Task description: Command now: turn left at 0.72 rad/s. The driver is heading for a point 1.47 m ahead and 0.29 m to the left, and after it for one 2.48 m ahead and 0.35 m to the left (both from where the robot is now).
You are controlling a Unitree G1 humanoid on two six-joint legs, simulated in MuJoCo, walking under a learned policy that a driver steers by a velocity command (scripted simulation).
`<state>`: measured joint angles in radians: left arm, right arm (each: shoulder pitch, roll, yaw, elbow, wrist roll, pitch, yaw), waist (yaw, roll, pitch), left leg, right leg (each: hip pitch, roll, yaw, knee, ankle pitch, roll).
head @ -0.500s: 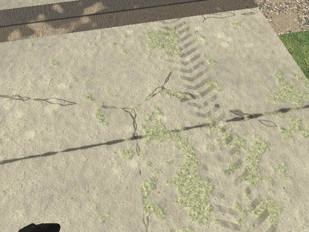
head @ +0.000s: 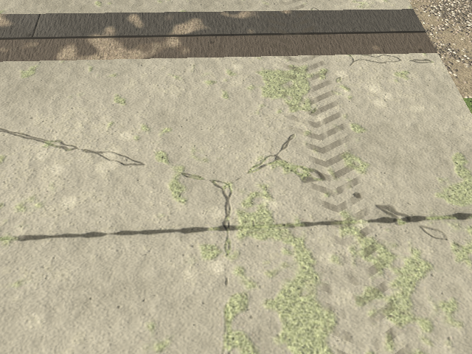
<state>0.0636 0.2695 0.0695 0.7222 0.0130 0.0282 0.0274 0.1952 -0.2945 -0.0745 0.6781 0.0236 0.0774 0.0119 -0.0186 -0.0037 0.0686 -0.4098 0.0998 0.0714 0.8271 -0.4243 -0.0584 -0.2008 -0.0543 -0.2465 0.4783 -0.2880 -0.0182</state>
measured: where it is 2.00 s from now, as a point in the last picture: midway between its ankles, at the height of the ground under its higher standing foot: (138, 180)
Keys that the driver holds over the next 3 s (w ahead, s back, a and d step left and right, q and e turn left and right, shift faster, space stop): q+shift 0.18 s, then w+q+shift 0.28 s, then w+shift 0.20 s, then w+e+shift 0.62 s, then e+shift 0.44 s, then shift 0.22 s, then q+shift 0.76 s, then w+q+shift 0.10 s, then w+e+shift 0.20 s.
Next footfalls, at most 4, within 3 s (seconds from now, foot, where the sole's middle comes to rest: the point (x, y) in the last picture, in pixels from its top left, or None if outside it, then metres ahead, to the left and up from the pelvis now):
0.06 left None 0.03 0.12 -0.77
0.58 right None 0.29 -0.02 -0.77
1.00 left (81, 329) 0.51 0.42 -0.77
1.42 right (160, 192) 0.97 0.25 -0.77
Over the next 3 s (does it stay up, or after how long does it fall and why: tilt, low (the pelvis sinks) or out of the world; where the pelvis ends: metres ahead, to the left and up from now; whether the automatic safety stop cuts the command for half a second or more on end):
stays up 1.12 0.36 0.01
